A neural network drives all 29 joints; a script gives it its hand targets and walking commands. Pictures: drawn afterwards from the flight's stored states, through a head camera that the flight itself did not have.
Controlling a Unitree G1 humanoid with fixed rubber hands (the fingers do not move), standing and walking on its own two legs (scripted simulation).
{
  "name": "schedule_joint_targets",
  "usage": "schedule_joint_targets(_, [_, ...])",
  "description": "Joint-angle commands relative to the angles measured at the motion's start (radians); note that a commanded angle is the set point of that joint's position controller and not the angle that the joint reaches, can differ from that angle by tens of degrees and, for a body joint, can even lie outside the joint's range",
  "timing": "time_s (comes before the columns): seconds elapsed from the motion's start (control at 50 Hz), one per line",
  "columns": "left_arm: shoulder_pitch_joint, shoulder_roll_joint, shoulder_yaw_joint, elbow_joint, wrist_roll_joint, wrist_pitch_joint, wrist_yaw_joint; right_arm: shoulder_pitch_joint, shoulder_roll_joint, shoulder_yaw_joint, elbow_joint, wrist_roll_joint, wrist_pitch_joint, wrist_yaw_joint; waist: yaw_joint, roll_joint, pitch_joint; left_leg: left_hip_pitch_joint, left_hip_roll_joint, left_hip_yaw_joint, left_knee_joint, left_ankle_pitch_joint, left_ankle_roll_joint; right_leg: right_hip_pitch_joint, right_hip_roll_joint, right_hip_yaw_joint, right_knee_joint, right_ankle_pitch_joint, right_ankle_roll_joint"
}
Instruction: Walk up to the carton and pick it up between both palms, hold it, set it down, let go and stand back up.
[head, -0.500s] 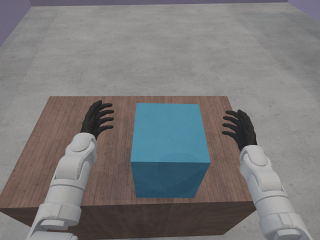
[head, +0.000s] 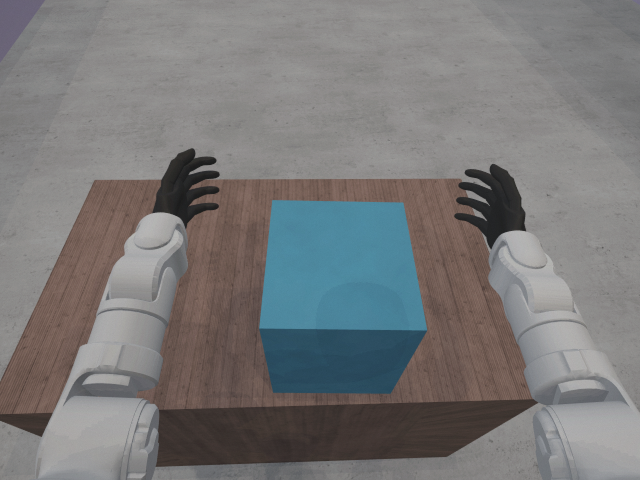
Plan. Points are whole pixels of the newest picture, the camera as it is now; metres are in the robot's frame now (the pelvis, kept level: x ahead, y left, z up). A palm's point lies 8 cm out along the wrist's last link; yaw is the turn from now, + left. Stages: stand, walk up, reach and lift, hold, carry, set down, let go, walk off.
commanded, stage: reach and lift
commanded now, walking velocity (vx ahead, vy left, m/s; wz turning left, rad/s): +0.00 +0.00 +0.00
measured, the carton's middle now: (334, 302) +0.39 -0.02 -0.08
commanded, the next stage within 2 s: none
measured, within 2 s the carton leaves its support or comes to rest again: neither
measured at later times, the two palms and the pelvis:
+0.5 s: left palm (192, 272) +0.38 +0.19 +0.01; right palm (461, 288) +0.37 -0.19 +0.00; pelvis -0.03 +0.02 -0.02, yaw +0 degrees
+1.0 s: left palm (220, 286) +0.39 +0.16 -0.03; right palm (445, 291) +0.38 -0.18 -0.03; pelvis -0.04 +0.02 -0.06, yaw -1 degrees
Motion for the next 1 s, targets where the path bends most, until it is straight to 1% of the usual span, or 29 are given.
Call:
schedule_joint_targets(0.0, [-0.316,0.082,0.060,-0.006,0.037,-0.120,-0.027,-0.356,-0.118,0.026,-0.012,-0.001,-0.097,0.009,-0.009,-0.013,-0.507,0.359,-0.034,-0.059,0.085,0.350,-0.005,-0.082,0.026,-0.028,0.009,0.620,0.064])
schedule_joint_targets(0.02, [-0.302,0.067,0.053,-0.004,0.048,-0.159,-0.027,-0.338,-0.098,0.018,0.017,-0.020,-0.127,0.007,-0.012,0.021,-0.530,0.342,-0.042,-0.056,0.088,0.355,-0.006,-0.094,0.021,-0.024,0.005,0.608,0.062])
schedule_joint_targets(0.06, [-0.250,0.025,0.034,-0.003,0.054,-0.199,-0.029,-0.315,-0.093,0.002,-0.042,-0.030,-0.185,0.010,-0.022,0.005,-0.619,0.387,-0.040,-0.064,0.123,0.431,-0.010,-0.113,0.030,-0.037,0.018,0.663,0.061])
schedule_joint_targets(0.08, [-0.299,0.052,0.057,0.126,0.052,-0.229,-0.036,-0.347,-0.079,0.016,0.027,-0.051,-0.186,0.015,0.002,-0.021,-0.588,0.338,-0.039,-0.052,0.118,0.368,0.003,-0.121,0.027,-0.027,0.015,0.597,0.063])
schedule_joint_targets(0.1, [-0.307,0.029,0.045,0.148,0.062,-0.268,-0.036,-0.333,-0.054,0.002,0.122,-0.072,-0.203,0.015,-0.028,0.008,-0.544,0.323,-0.040,-0.055,0.113,0.373,-0.007,-0.135,0.023,-0.039,0.021,0.600,0.063])
schedule_joint_targets(0.12, [-0.332,0.050,0.061,0.198,0.061,-0.308,-0.037,-0.363,-0.048,0.037,0.133,-0.054,-0.216,0.018,0.007,0.006,-0.558,0.311,-0.038,-0.050,0.127,0.372,-0.002,-0.126,0.013,-0.025,0.020,0.579,0.065])
schedule_joint_targets(0.14, [-0.336,0.052,0.056,0.155,0.064,-0.343,-0.035,-0.362,-0.049,0.016,0.118,-0.064,-0.239,0.020,-0.001,0.003,-0.580,0.303,-0.037,-0.050,0.130,0.368,-0.005,-0.123,0.012,-0.030,0.029,0.595,0.067])
schedule_joint_targets(0.16, [-0.388,0.040,0.053,0.071,0.068,-0.393,-0.014,-0.396,-0.094,-0.016,0.122,-0.070,-0.277,0.023,-0.023,0.054,-0.663,0.355,-0.026,-0.064,0.143,0.405,-0.031,-0.176,0.037,-0.059,0.038,0.548,0.056])
schedule_joint_targets(0.18, [-0.398,0.050,0.041,0.224,0.076,-0.431,-0.011,-0.411,-0.073,-0.036,0.187,-0.106,-0.301,0.030,-0.018,0.028,-0.676,0.325,-0.024,-0.065,0.152,0.347,-0.020,-0.251,0.037,-0.054,0.024,0.456,0.056])
schedule_joint_targets(0.2, [-0.410,0.029,0.027,0.276,0.076,-0.464,-0.003,-0.427,-0.048,-0.035,0.215,-0.106,-0.325,0.031,-0.014,0.055,-0.683,0.308,-0.020,-0.057,0.176,0.357,-0.028,-0.277,0.030,-0.054,0.034,0.444,0.041])
schedule_joint_targets(0.22, [-0.480,0.063,0.049,0.320,0.057,-0.502,0.001,-0.483,-0.033,-0.011,0.194,-0.112,-0.332,0.035,0.012,0.024,-0.711,0.246,-0.021,-0.045,0.181,0.286,-0.014,-0.280,0.014,-0.034,0.040,0.387,0.050])
schedule_joint_targets(0.3, [-0.536,0.003,-0.030,0.479,0.025,-0.626,0.030,-0.520,-0.030,-0.010,0.358,-0.089,-0.417,0.045,-0.020,0.057,-0.731,0.232,0.000,-0.061,0.235,0.274,-0.041,-0.402,0.017,-0.061,0.084,0.302,0.028])
schedule_joint_targets(0.32, [-0.584,-0.009,-0.054,0.555,-0.007,-0.643,0.036,-0.584,-0.060,-0.029,0.386,-0.097,-0.420,0.053,-0.031,0.032,-0.730,0.197,0.011,-0.070,0.240,0.201,-0.045,-0.458,0.023,-0.077,0.095,0.183,0.019])
schedule_joint_targets(0.34, [-0.551,0.001,-0.064,0.626,-0.020,-0.673,0.037,-0.533,-0.045,0.008,0.434,-0.074,-0.426,0.062,-0.009,0.019,-0.672,0.166,0.009,-0.065,0.247,0.172,-0.040,-0.479,0.012,-0.072,0.103,0.154,0.027])
schedule_joint_targets(0.44, [-0.505,0.001,-0.091,0.815,-0.034,-0.740,0.027,-0.518,-0.043,0.048,0.569,-0.056,-0.503,0.066,-0.010,0.023,-0.710,0.076,0.003,-0.065,0.317,0.190,-0.050,-0.579,0.014,-0.085,0.195,0.149,0.025])
schedule_joint_targets(0.46, [-0.501,-0.003,-0.107,0.812,-0.049,-0.748,0.028,-0.538,-0.067,0.048,0.553,-0.051,-0.516,0.064,-0.023,-0.002,-0.722,0.075,0.005,-0.072,0.333,0.210,-0.055,-0.604,0.019,-0.092,0.215,0.152,0.026])
schedule_joint_targets(0.48, [-0.569,-0.023,-0.139,0.786,-0.057,-0.767,0.035,-0.581,-0.077,0.011,0.565,-0.062,-0.537,0.071,-0.040,0.031,-0.776,0.070,0.011,-0.081,0.343,0.180,-0.065,-0.649,0.019,-0.107,0.230,0.099,0.017])
schedule_joint_targets(0.5, [-0.596,0.003,-0.134,0.764,-0.061,-0.780,0.051,-0.580,-0.074,0.023,0.555,-0.054,-0.544,0.079,-0.010,0.059,-0.796,0.021,0.010,-0.083,0.358,0.153,-0.068,-0.664,0.013,-0.101,0.235,0.063,0.004])
schedule_joint_targets(0.52, [-0.610,-0.011,-0.138,0.762,-0.049,-0.779,0.055,-0.603,-0.089,0.017,0.606,-0.055,-0.550,0.075,-0.020,0.082,-0.790,0.072,0.017,-0.084,0.364,0.207,-0.075,-0.696,0.018,-0.115,0.247,0.095,0.009])
schedule_joint_targets(0.54, [-0.658,-0.010,-0.148,0.715,-0.074,-0.789,0.065,-0.660,-0.084,0.011,0.529,-0.052,-0.555,0.084,-0.009,0.056,-0.848,0.026,0.019,-0.087,0.392,0.183,-0.075,-0.711,0.020,-0.119,0.279,0.065,0.009])
schedule_joint_targets(0.62, [-0.621,0.003,-0.123,0.705,-0.073,-0.797,0.077,-0.621,-0.092,0.027,0.551,-0.052,-0.567,0.082,0.002,0.036,-0.942,0.032,0.012,-0.072,0.432,0.197,-0.070,-0.741,0.025,-0.114,0.286,0.078,0.019])
schedule_joint_targets(0.72, [-0.633,-0.042,-0.173,0.611,-0.089,-0.809,0.089,-0.640,-0.084,0.013,0.495,-0.053,-0.576,0.091,-0.023,0.049,-1.051,0.043,0.017,-0.083,0.465,0.203,-0.068,-0.765,0.030,-0.120,0.332,0.125,0.021])
schedule_joint_targets(0.78, [-0.610,-0.037,-0.143,0.633,-0.078,-0.808,0.085,-0.637,-0.072,0.016,0.489,-0.067,-0.574,0.086,-0.023,0.004,-1.047,0.013,0.014,-0.077,0.469,0.189,-0.065,-0.748,0.037,-0.117,0.342,0.124,0.030])
schedule_joint_targets(0.84, [-0.684,-0.076,-0.162,0.661,-0.068,-0.787,0.088,-0.696,-0.059,-0.004,0.531,-0.076,-0.563,0.075,-0.045,0.047,-0.955,-0.024,0.022,-0.089,0.460,0.114,-0.073,-0.811,0.028,-0.112,0.338,0.050,0.023])
schedule_joint_targets(0.88, [-0.631,-0.073,-0.100,0.678,-0.035,-0.790,0.084,-0.651,-0.023,0.022,0.518,-0.091,-0.564,0.060,-0.023,-0.017,-0.933,-0.043,0.012,-0.069,0.476,0.133,-0.064,-0.755,0.029,-0.106,0.339,0.077,0.026])
schedule_joint_targets(0.92, [-0.624,-0.086,-0.097,0.664,-0.006,-0.788,0.086,-0.642,-0.005,0.000,0.572,-0.101,-0.553,0.054,-0.037,0.032,-0.897,-0.048,0.011,-0.080,0.459,0.129,-0.065,-0.754,0.028,-0.094,0.328,0.070,0.022])
schedule_joint_targets(0.94, [-0.644,-0.077,-0.077,0.697,-0.005,-0.785,0.082,-0.686,0.020,0.010,0.549,-0.108,-0.544,0.055,-0.013,0.007,-0.882,-0.082,0.013,-0.076,0.468,0.106,-0.056,-0.749,0.022,-0.087,0.348,0.040,0.034])
schedule_joint_targets(0.96, [-0.612,-0.124,-0.077,0.669,0.007,-0.791,0.089,-0.636,0.005,-0.007,0.576,-0.105,-0.563,0.048,-0.043,0.036,-0.925,-0.030,0.013,-0.079,0.469,0.168,-0.078,-0.762,0.040,-0.102,0.355,0.091,0.021])
schedule_joint_targets(0.98, [-0.614,-0.125,-0.070,0.672,0.009,-0.786,0.087,-0.667,0.011,-0.002,0.534,-0.118,-0.563,0.048,-0.027,0.002,-0.905,-0.044,0.012,-0.072,0.459,0.136,-0.063,-0.756,0.037,-0.095,0.330,0.064,0.022])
